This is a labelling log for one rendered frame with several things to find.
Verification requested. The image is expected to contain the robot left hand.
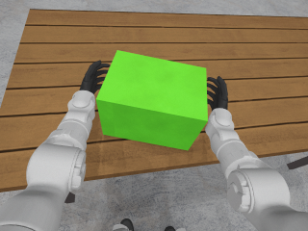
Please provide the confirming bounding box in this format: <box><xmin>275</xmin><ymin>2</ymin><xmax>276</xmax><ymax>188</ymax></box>
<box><xmin>79</xmin><ymin>60</ymin><xmax>110</xmax><ymax>95</ymax></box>

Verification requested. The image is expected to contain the robot right hand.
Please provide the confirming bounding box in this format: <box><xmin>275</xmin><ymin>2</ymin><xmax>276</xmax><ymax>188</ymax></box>
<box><xmin>206</xmin><ymin>76</ymin><xmax>228</xmax><ymax>110</ymax></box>

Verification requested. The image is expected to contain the left robot foot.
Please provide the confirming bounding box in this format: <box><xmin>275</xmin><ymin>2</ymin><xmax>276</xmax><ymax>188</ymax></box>
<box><xmin>120</xmin><ymin>218</ymin><xmax>134</xmax><ymax>231</ymax></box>

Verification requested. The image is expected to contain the left robot forearm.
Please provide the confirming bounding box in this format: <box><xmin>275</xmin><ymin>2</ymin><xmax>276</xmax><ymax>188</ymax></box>
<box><xmin>26</xmin><ymin>90</ymin><xmax>95</xmax><ymax>185</ymax></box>

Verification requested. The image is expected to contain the right robot forearm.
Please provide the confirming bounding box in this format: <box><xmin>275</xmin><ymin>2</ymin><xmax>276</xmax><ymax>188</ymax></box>
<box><xmin>205</xmin><ymin>108</ymin><xmax>291</xmax><ymax>201</ymax></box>

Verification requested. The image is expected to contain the carton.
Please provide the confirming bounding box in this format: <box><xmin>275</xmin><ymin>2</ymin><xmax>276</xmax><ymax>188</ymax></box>
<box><xmin>96</xmin><ymin>50</ymin><xmax>208</xmax><ymax>151</ymax></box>

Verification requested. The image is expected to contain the robot right upper arm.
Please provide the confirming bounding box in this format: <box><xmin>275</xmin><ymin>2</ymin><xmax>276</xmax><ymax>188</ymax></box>
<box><xmin>227</xmin><ymin>167</ymin><xmax>308</xmax><ymax>231</ymax></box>

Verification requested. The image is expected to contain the table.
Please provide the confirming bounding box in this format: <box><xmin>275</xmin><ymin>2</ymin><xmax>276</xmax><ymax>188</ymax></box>
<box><xmin>0</xmin><ymin>9</ymin><xmax>308</xmax><ymax>204</ymax></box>

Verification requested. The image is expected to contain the robot left upper arm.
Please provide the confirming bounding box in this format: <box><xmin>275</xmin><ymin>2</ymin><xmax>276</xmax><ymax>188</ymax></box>
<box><xmin>0</xmin><ymin>143</ymin><xmax>87</xmax><ymax>231</ymax></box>

